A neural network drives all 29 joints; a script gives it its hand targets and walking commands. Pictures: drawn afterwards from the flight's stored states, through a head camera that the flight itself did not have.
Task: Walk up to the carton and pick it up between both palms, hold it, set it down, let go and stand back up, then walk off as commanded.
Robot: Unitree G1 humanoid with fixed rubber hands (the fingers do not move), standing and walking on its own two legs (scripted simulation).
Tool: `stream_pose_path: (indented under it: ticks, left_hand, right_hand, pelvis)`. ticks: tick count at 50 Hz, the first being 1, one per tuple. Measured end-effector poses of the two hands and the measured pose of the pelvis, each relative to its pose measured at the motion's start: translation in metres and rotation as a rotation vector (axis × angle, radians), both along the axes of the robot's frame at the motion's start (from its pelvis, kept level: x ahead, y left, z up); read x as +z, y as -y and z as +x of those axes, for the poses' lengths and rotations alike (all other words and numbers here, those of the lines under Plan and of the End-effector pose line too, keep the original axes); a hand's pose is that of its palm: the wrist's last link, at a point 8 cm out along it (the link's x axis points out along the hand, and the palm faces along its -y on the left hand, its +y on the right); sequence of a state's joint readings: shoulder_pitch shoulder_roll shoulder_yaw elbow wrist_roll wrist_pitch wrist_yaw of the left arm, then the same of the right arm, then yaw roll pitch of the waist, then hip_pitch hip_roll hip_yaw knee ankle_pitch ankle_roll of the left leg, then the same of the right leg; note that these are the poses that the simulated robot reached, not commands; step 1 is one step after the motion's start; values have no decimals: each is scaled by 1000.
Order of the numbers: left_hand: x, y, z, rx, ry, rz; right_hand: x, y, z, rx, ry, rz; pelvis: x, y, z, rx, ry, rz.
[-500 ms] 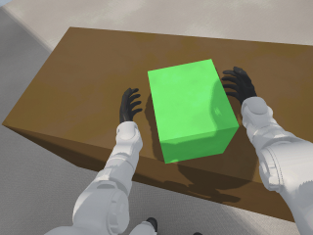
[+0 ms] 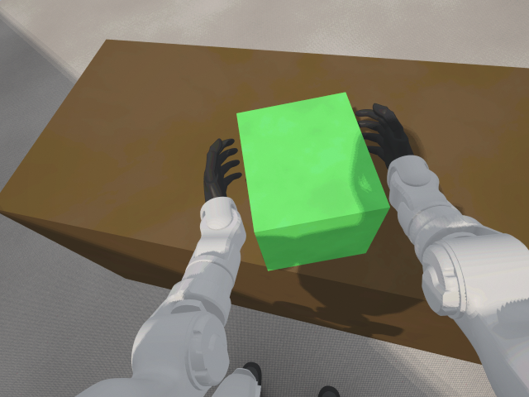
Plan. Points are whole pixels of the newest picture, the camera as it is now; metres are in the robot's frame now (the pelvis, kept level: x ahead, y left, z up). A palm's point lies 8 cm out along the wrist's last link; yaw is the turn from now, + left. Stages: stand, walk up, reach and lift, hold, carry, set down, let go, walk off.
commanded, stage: reach and lift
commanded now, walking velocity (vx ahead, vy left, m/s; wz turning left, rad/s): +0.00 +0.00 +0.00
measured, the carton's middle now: (304, 186) +0.45 +0.06 -0.03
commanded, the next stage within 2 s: none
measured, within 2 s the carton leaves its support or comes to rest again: neither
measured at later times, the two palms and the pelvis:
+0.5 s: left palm (216, 196) +0.37 +0.19 +0.02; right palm (393, 158) +0.47 -0.07 +0.04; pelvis +0.01 +0.00 +0.01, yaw +1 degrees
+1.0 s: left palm (217, 196) +0.38 +0.19 +0.02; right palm (391, 162) +0.48 -0.07 +0.02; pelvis +0.03 -0.02 +0.02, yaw +3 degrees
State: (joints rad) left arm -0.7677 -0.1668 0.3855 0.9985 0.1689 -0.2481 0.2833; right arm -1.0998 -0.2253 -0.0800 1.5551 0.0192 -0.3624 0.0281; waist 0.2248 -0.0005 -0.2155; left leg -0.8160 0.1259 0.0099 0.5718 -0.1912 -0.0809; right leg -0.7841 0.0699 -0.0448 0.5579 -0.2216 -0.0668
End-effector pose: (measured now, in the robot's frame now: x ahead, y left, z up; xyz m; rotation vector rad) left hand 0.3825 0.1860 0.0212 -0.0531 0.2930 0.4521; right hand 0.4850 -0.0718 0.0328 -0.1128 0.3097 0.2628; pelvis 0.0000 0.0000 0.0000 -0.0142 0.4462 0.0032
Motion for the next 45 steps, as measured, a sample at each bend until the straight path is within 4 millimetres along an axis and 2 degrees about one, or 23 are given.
stream_pose_path:
  ticks: [17,30,45]
  left_hand:
    - [1,0,-5,19,16,16]
    - [2,0,-8,9,0,38]
    - [0,1,-5,3,-14,75]
  right_hand:
    - [2,-3,-8,-19,24,9]
    - [5,-2,-12,-14,55,-25]
    - [-7,-3,-9,-19,95,23]
  pelvis:
    - [6,0,1,4,28,8]
    - [18,4,17,12,70,20]
    - [21,15,28,38,64,30]
